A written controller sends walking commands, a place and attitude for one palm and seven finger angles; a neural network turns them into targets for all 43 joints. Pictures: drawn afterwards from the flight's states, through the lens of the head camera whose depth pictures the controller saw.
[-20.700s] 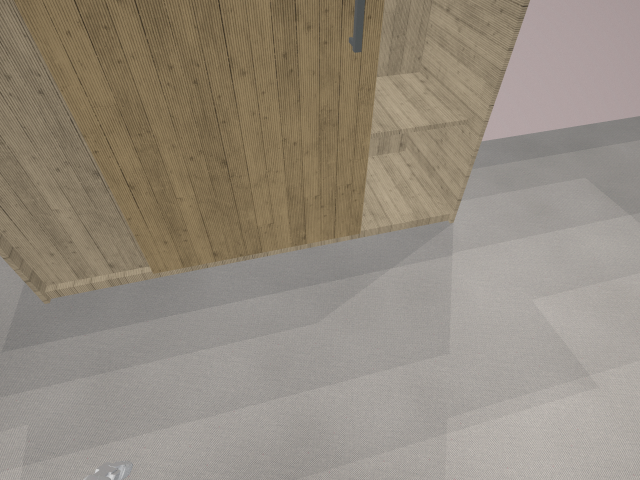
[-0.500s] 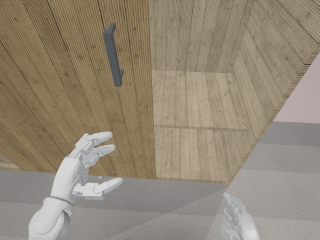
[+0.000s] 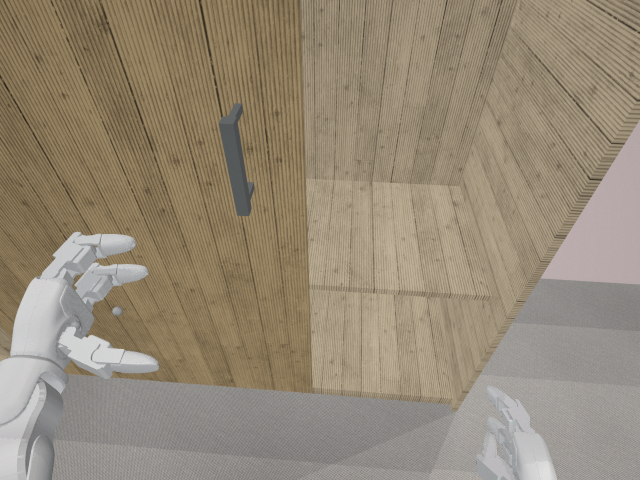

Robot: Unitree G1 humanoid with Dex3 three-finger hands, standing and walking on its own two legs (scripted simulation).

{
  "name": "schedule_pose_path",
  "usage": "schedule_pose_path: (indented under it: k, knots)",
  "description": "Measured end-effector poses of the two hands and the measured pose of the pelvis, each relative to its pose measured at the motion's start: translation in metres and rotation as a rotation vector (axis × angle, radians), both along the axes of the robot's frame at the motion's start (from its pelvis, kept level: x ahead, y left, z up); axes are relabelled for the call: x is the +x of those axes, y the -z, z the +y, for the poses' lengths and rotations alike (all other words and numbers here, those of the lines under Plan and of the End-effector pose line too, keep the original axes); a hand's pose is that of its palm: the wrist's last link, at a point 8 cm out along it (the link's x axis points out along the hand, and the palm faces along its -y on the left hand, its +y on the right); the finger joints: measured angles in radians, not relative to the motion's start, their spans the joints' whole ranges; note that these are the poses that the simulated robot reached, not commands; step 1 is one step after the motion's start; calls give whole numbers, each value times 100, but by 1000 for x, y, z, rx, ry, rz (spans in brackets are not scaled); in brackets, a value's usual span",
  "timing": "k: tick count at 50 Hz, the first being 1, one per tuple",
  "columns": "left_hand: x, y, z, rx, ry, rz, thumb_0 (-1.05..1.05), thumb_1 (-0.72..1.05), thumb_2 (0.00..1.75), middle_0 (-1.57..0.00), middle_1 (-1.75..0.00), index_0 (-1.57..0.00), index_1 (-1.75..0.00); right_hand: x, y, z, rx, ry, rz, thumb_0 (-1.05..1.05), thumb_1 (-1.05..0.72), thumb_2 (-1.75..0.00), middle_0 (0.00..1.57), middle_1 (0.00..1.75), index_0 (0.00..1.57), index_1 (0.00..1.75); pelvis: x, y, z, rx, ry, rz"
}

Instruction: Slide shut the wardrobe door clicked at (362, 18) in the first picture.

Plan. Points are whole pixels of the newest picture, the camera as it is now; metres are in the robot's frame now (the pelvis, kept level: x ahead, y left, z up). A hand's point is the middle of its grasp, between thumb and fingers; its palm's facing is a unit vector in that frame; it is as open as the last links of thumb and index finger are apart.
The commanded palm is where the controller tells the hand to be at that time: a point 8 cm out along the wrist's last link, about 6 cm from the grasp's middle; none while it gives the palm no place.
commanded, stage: raise the hand with hooked fingers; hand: left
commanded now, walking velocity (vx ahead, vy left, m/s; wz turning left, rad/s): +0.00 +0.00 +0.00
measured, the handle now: (240, 161) +0.51 +0.17 +0.16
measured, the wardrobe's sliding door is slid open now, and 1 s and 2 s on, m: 0.44 0.44 0.44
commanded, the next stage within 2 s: move the hooked fingers beside the handle in 0.82 s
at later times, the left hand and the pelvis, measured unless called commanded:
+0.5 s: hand (94, 257) +0.28 +0.27 +0.18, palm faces +0.08 -0.99 -0.07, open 14.0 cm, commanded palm +0.24 +0.31 +0.18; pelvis +0.00 -0.01 +0.01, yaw +0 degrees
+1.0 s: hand (93, 263) +0.27 +0.26 +0.19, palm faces +0.11 -0.99 -0.07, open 14.0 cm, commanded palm +0.25 +0.30 +0.18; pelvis -0.01 -0.01 +0.01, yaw +0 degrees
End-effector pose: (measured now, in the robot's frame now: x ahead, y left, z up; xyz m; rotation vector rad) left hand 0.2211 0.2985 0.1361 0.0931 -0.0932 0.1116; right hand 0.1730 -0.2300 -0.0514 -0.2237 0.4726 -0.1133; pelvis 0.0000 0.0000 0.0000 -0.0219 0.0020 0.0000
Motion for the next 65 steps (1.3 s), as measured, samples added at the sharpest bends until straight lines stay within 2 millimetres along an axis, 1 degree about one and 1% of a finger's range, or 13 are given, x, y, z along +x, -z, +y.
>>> schedule_pose_path:
  k: [4,8,13,20,25,29,32,36,40,44,51,60,65]
  knots:
    - [4,-22,10,3,-22,-45,0,-45,32,-30,-116,-30,-116,12,-4,8,17,-46,-23,1,-91,-90,20,30,20,30,1,-3,-2,0,-7,-16]
    - [10,-24,13,0,7,17,0,-48,31,-30,-118,-30,-118,16,-2,12,30,-64,-13,1,-91,-90,21,30,20,30,1,-5,-4,2,-11,-21]
    - [16,-30,21,-6,-5,47,-1,-50,30,-30,-119,-30,-119,12,1,8,28,-59,22,1,-90,-90,21,30,20,30,0,-7,-8,5,-10,-27]
    - [26,-68,30,13,-16,-69,-1,-50,30,-30,-119,-30,-119,2,5,-3,18,-40,52,1,-90,-90,21,30,20,30,1,-9,-12,6,-11,-38]
    - [36,-46,25,-22,34,69,-1,-50,30,-30,-119,-30,-120,-6,8,-13,25,-7,71,1,-91,-90,21,30,20,30,-3,-8,-12,10,-1,-25]
    - [32,-30,12,-25,46,107,-1,-50,30,-30,-119,-30,-120,-12,7,-19,17,12,76,1,-91,-90,21,30,20,30,-4,-9,-11,12,10,-22]
    - [25,-39,9,-14,22,16,-1,-50,30,-30,-120,-30,-120,-15,5,-20,6,14,71,1,-91,-90,20,30,20,30,-2,-9,-13,12,13,-28]
    - [19,-54,19,-16,-29,-74,-1,-50,30,-30,-120,-30,-120,-14,3,-17,5,5,63,1,-91,-90,20,30,20,30,-2,-10,-14,9,6,-44]
    - [23,-49,26,-18,-34,9,-1,-50,30,-30,-120,-30,-120,-12,6,-13,19,-1,61,1,-91,-90,20,30,20,30,-7,-10,-14,9,1,-46]
    - [25,-40,18,-7,8,78,-1,-50,30,-30,-120,-30,-120,-9,6,-10,29,-4,54,1,-91,-90,20,30,20,30,-8,-10,-12,11,3,-37]
    - [20,-54,16,-21,3,-45,-1,-50,30,-30,-120,-30,-120,-7,2,-5,28,-17,35,1,-91,-90,20,30,20,30,-5,-10,-12,11,2,-45]
    - [47,-35,15,-31,6,82,-1,-51,30,-30,-120,-30,-120,-13,9,-8,16,-9,80,1,-91,-90,21,30,20,30,-12,-10,-11,12,-7,-32]
    - [70,-44,7,-37,26,13,-1,-51,30,-30,-120,-30,-120,-21,12,-12,4,15,109,1,-91,-90,21,30,20,30,-9,-10,-11,12,-1,-23]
